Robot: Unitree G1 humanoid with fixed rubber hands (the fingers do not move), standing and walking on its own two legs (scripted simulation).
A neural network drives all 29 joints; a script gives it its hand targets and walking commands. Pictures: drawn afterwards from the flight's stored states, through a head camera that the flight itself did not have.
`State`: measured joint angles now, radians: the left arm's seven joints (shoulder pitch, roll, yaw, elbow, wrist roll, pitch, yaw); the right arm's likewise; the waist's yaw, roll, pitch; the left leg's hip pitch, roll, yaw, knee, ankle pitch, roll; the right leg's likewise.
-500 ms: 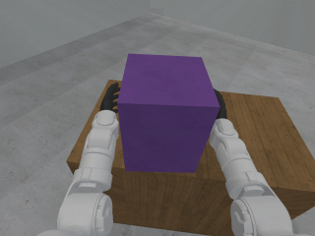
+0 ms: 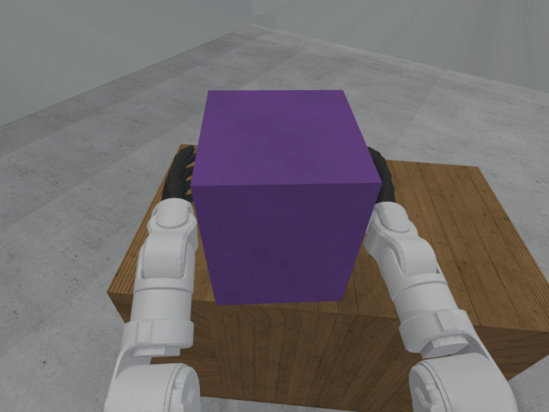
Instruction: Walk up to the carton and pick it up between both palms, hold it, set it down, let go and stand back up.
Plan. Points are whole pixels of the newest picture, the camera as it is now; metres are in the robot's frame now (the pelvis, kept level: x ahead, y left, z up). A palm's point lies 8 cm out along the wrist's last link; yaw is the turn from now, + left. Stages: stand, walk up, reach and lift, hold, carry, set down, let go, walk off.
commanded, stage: reach and lift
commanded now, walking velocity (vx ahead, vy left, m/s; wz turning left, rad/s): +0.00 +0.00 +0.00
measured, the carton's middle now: (277, 200) +0.38 -0.01 +0.13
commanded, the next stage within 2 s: hold in 0.44 s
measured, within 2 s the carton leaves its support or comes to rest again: neither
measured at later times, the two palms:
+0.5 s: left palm (173, 192) +0.37 +0.14 +0.16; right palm (377, 195) +0.36 -0.15 +0.16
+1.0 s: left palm (162, 185) +0.36 +0.15 +0.19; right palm (376, 186) +0.35 -0.14 +0.18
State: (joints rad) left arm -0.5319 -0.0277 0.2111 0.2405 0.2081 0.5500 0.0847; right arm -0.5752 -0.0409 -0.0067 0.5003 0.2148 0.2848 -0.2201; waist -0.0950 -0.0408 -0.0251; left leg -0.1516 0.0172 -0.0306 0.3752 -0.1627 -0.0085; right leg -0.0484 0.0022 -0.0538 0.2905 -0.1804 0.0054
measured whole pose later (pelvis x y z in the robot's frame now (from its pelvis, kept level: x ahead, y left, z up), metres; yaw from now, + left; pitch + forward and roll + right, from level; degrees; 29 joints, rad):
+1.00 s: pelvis +0.00 +0.00 +0.00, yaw +0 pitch -6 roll -1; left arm -0.60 -0.02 0.23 0.18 0.24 0.67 0.06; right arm -0.63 -0.04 -0.01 0.48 0.24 0.36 -0.24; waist -0.07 -0.04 -0.03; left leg -0.12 0.01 -0.04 0.37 -0.16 -0.01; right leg -0.02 0.01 -0.04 0.29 -0.18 0.00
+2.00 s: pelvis +0.00 +0.00 +0.00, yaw +0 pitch -7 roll -1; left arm -0.58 -0.03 0.24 0.14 0.26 0.67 0.04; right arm -0.61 -0.04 0.00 0.45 0.25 0.36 -0.25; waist -0.08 -0.04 -0.01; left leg -0.09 0.01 -0.05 0.37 -0.16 -0.01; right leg 0.01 0.01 -0.03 0.28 -0.18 0.00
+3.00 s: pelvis +0.00 +0.00 +0.00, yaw +0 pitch -6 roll -1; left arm -0.60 -0.02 0.24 0.18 0.26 0.66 0.04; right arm -0.63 -0.04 -0.02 0.49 0.23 0.33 -0.24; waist -0.07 -0.05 -0.02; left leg -0.10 0.01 -0.05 0.36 -0.16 -0.01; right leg 0.00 0.01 -0.03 0.28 -0.18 0.00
